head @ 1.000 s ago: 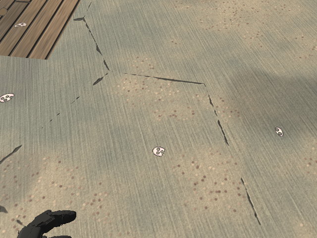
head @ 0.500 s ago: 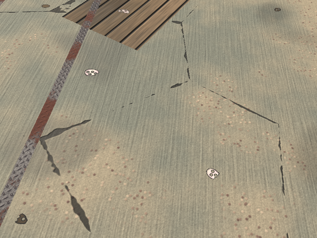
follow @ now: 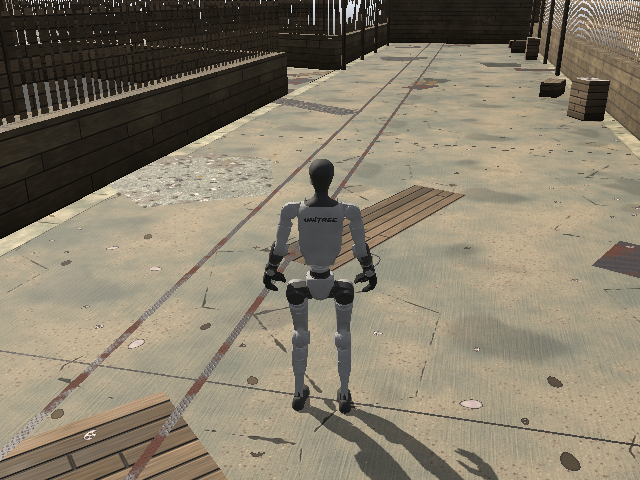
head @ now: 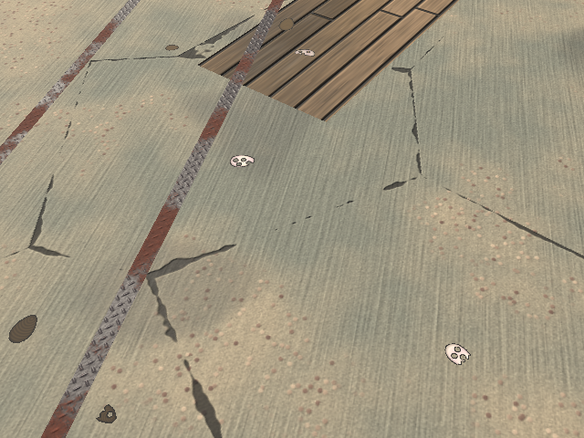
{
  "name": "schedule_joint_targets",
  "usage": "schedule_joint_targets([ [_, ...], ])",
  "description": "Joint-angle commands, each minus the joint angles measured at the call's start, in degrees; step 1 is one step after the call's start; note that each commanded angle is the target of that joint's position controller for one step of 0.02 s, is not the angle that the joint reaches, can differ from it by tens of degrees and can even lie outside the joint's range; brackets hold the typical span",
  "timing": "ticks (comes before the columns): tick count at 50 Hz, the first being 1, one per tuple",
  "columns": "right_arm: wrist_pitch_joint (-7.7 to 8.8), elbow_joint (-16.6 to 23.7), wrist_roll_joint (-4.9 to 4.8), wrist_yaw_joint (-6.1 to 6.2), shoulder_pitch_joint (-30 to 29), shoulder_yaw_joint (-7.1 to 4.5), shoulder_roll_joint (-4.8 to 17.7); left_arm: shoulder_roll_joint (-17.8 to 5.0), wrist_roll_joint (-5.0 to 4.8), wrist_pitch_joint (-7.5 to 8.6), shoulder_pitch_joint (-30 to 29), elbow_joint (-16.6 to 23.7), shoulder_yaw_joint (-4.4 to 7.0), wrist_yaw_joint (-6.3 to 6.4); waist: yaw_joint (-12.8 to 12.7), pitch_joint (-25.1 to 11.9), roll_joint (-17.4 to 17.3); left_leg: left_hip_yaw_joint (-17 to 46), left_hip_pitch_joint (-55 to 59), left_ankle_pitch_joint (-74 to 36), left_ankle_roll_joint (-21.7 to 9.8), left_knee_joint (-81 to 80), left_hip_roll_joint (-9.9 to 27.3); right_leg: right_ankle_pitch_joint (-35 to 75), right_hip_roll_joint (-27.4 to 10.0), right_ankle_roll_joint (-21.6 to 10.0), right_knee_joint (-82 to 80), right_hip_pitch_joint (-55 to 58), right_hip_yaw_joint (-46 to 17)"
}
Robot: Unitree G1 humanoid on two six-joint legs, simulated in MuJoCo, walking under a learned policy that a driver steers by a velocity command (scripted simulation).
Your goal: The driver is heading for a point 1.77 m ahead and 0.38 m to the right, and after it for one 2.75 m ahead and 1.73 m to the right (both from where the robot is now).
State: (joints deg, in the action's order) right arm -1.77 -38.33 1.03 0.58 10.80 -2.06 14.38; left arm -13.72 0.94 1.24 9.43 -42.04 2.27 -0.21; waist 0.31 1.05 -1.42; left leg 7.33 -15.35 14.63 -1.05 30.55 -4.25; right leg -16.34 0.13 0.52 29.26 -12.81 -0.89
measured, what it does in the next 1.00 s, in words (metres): walks ahead: right foot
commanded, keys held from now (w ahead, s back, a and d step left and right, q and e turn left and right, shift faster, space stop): no key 0.10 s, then w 0.90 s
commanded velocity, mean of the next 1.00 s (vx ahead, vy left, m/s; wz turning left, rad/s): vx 0.33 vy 0.00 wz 0.02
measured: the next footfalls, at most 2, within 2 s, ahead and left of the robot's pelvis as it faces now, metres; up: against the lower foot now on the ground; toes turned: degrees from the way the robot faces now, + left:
right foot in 0.80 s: +0.42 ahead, -0.13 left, +0.00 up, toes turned -1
left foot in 1.34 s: +0.72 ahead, +0.11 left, +0.00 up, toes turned +1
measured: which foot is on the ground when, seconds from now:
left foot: down 0.00-0.80, up 0.82-1.00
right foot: down 0.00-0.34, up 0.36-0.78, down 0.80-1.00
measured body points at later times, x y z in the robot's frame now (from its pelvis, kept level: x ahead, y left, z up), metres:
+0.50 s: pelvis +0.09 +0.02 +0.01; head +0.10 +0.04 +0.46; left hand +0.22 +0.28 -0.11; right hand +0.12 -0.25 -0.10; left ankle +0.03 +0.11 -0.74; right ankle +0.06 -0.12 -0.66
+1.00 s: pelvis +0.35 -0.05 +0.01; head +0.38 -0.05 +0.46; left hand +0.44 +0.23 -0.11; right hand +0.47 -0.32 -0.11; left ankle +0.35 +0.11 -0.65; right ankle +0.38 -0.13 -0.74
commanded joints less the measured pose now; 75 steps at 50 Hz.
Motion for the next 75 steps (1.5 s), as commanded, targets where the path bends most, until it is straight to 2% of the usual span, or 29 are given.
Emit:
schedule_joint_targets([
  [1,0.77,4.0,-0.22,0.11,-1.5,-2.16,6.0,-7.1,-0.06,1.16,-2.0,4.2,1.47,0.45,-0.1,-3.0,4.8,3.3,1.3,-8.0,-1.1,-2.8,4.1,6.7,-5.5,-2.8,-5.4,0.4,-5.3],
  [5,1.08,3.1,-0.23,0.20,-0.6,-2.24,5.3,-6.5,-0.12,0.72,-1.5,4.5,1.09,0.60,-0.6,-2.5,1.9,3.9,1.0,-8.2,-0.9,-3.5,4.4,5.5,-4.5,-2.7,-4.4,0.7,-4.5],
  [8,1.20,2.3,-0.54,0.50,1.1,-2.35,5.3,-7.3,-0.59,0.22,-0.1,4.0,1.25,0.81,-0.8,-1.0,2.8,0.9,-2.6,12.7,-1.6,-2.0,1.8,-14.9,-3.8,-4.7,-6.1,-0.3,-5.5],
  [13,4.92,3.7,-2.09,-0.16,-0.7,-2.27,4.2,-11.2,-1.85,1.05,4.8,2.3,2.38,1.35,-1.6,6.6,9.7,-6.2,-12.5,9.5,-1.5,10.1,3.7,-28.5,-17.9,-14.1,-17.1,-0.9,-25.6],
  [16,6.25,0.9,-2.12,-1.15,6.6,-2.67,3.8,-9.8,-2.44,0.71,-0.2,3.4,1.87,0.53,2.9,4.4,9.7,-8.0,4.9,5.6,-3.5,-1.0,2.8,-19.0,-11.7,-10.0,-13.2,-9.4,-15.0],
  [17,6.39,-0.6,-1.90,-1.18,11.0,-3.41,5.5,-7.6,-2.20,0.92,-1.6,4.0,1.25,0.38,4.7,2.7,7.1,-4.1,12.2,3.4,-4.0,-2.8,4.4,-13.4,-8.0,-7.5,-6.6,-13.6,-10.0],
  [18,6.65,-1.7,-1.60,-1.00,16.4,-4.62,9.9,-3.8,-2.12,1.68,-3.5,5.9,0.18,0.32,5.8,1.3,-5.3,12.8,18.0,13.6,-8.5,-11.0,12.7,-7.6,-0.2,-3.0,10.4,-21.5,-0.3],
  [19,7.10,-1.6,-1.46,-1.69,20.2,-5.55,13.7,-6.0,-2.63,2.84,-4.6,7.9,0.69,0.66,7.2,0.5,-15.5,33.2,22.4,14.0,-16.1,-18.8,22.9,-13.8,2.8,-1.5,25.8,-30.6,-0.5],
  [20,7.64,-1.4,-1.07,-1.61,18.8,-4.38,10.5,-8.7,-3.37,3.54,-3.4,7.4,1.72,0.53,5.4,1.7,-9.9,34.2,23.6,11.7,-17.7,-18.2,24.9,-16.2,0.4,-2.2,34.8,-36.6,-4.2],
  [23,7.54,-0.5,-1.06,-1.18,14.6,-3.11,7.6,-7.2,-2.45,4.36,-2.6,5.7,1.56,-0.57,3.1,2.4,-1.3,19.3,23.2,2.1,-13.0,-18.4,20.1,-2.7,-4.8,-4.1,35.8,-39.4,-3.8],
  [26,6.59,-1.2,-1.26,-0.81,14.7,-2.22,5.9,-5.4,-1.88,3.99,-3.9,5.5,1.12,-1.96,2.8,2.3,-3.1,8.9,19.0,-11.3,-11.3,-20.9,16.2,4.3,-5.5,-1.8,29.1,-34.8,-0.3],
  [30,5.85,-2.9,-1.48,0.20,16.0,-2.41,8.3,-2.9,-1.80,4.26,-11.3,7.6,-0.25,-2.60,4.8,4.1,-3.2,1.4,13.6,-15.2,-10.2,-22.4,13.7,14.5,-3.5,0.5,11.8,-28.0,2.5],
  [36,5.69,-5.7,-2.45,0.20,16.5,-3.04,10.6,-6.5,-2.43,4.76,-14.2,9.2,0.71,-3.33,3.0,5.3,-4.6,0.4,16.5,-21.2,-8.5,-20.4,17.9,16.6,-1.6,-2.9,1.6,-20.4,1.7],
  [39,4.73,-5.7,-1.83,0.49,14.6,-3.27,11.5,-10.8,-1.99,4.33,0.5,5.5,3.14,-2.21,-5.5,-5.7,-5.3,-3.6,16.6,-48.0,-5.4,-1.1,14.8,13.8,2.6,-7.1,0.6,0.3,5.2],
  [40,4.63,-4.6,-0.93,0.76,14.7,-2.52,10.0,-13.3,-1.70,3.95,11.0,3.4,3.95,-1.45,-9.7,-13.4,-2.5,-4.2,5.0,-36.5,-3.6,14.3,12.8,13.2,-4.7,-10.0,3.4,18.5,-2.7],
  [41,5.54,-3.4,-0.98,0.19,23.2,-0.04,1.1,-19.2,-0.55,3.96,15.7,2.1,4.97,-1.53,-5.0,-23.4,15.9,-4.7,-16.8,6.0,0.8,38.6,1.6,-0.4,-21.0,-19.8,-2.1,38.6,-32.9],
  [42,6.78,-4.9,-2.39,-0.15,21.4,-0.77,5.7,-13.6,-1.33,3.93,15.9,1.7,3.74,-1.69,-7.0,-25.4,15.4,2.6,-23.5,16.7,0.5,46.5,1.1,-11.8,-22.2,-20.5,-12.9,37.9,-46.7],
  [43,7.37,-2.9,-4.02,-0.45,13.8,-2.01,9.7,-11.3,-1.61,3.87,10.8,1.9,2.93,-1.37,-6.5,-13.1,11.4,0.7,-28.8,12.9,0.0,48.3,4.6,-12.1,-20.4,-17.4,-14.0,29.0,-37.3],
  [45,7.83,-1.4,-2.56,-0.11,7.1,-1.84,9.1,-8.9,-0.81,3.90,4.2,2.4,2.14,-1.42,-3.0,-3.9,3.0,-2.0,-24.9,4.1,-0.5,42.1,9.7,0.2,-15.7,-14.8,-15.8,11.4,-23.6],
  [51,5.35,-1.3,-1.09,0.34,6.0,-1.42,5.8,-8.9,-0.93,5.71,3.6,0.1,2.22,-1.45,1.0,0.4,4.4,-2.8,-21.4,-4.9,1.7,29.6,13.2,11.7,-11.8,-16.0,-23.1,-0.9,-10.8],
  [61,7.48,4.2,-2.05,-2.38,-13.1,-0.33,4.6,-12.2,-2.14,3.18,13.9,-4.8,2.60,-0.34,-6.0,3.7,3.5,-5.9,-22.2,-19.3,0.7,1.0,9.1,16.5,-12.8,-12.5,-19.6,11.5,-5.2],
  [64,7.77,4.8,-2.00,-3.19,-12.3,-0.81,6.1,-13.2,-2.19,2.08,14.1,-5.6,2.94,0.09,-4.1,2.1,5.1,-6.5,-19.2,-12.1,-1.5,-1.9,7.6,24.5,-14.8,-11.0,-14.8,17.0,-6.0],
  [66,7.86,2.0,-1.74,-2.82,-1.8,-2.53,9.2,-13.5,-2.05,1.49,12.1,-5.4,2.82,0.32,2.1,-4.7,5.5,-9.5,-3.4,-11.0,-4.3,-4.5,4.3,41.3,-11.7,-8.9,-2.1,15.9,-3.0],
  [67,7.72,-0.4,-1.30,-2.20,8.4,-3.81,12.5,-11.4,-1.25,1.58,11.8,-4.3,1.81,0.50,6.4,-12.7,3.7,-5.0,13.6,-13.1,-7.3,-1.7,9.0,36.1,-8.9,-6.9,11.5,7.3,-0.9],
  [68,7.35,-1.4,-0.28,-1.85,14.8,-5.35,18.9,-5.1,-0.92,2.75,18.0,-2.4,-0.25,0.06,5.2,-22.1,-9.2,20.6,37.8,-5.9,-16.5,-2.6,24.3,11.8,0.1,-2.3,34.6,-17.2,2.4],
  [69,7.02,-2.0,-1.14,-1.91,16.6,-4.28,14.4,-6.6,-1.49,4.02,17.0,-3.3,-0.12,-0.25,6.3,-25.5,-12.3,35.3,40.6,0.1,-18.7,-10.9,27.5,-16.2,2.9,-2.1,43.0,-26.5,-5.1],
  [70,6.87,-1.7,-1.40,-1.78,12.6,-3.10,11.4,-11.5,-3.11,4.74,11.8,-1.9,1.28,-0.64,6.2,-16.0,-8.2,27.2,33.8,2.6,-15.6,-12.2,25.4,-13.7,-0.8,-2.7,46.4,-31.6,-6.1],
  [72,6.69,-1.0,-1.20,-1.88,5.2,-2.12,8.5,-10.6,-2.44,4.87,5.9,-0.4,1.22,-0.54,2.9,-5.3,-1.8,14.2,17.5,-5.1,-13.0,-15.5,20.4,-4.6,-5.6,-2.5,40.4,-30.0,-3.0],
  [75,7.71,-1.3,-0.83,-2.26,2.0,-1.87,7.3,-7.7,-1.63,2.98,9.2,-1.6,1.10,-0.39,-1.2,-2.9,-3.8,6.8,6.6,-12.7,-12.9,-20.7,17.0,1.1,-7.8,-0.9,35.4,-22.1,-2.6],
])
Velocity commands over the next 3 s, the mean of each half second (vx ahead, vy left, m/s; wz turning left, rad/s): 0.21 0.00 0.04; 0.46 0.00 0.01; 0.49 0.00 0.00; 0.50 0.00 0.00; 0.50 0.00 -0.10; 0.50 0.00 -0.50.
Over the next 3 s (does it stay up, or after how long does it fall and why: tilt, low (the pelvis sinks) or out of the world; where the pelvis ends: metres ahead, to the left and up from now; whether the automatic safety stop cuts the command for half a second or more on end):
stays up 1.45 -0.09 -0.02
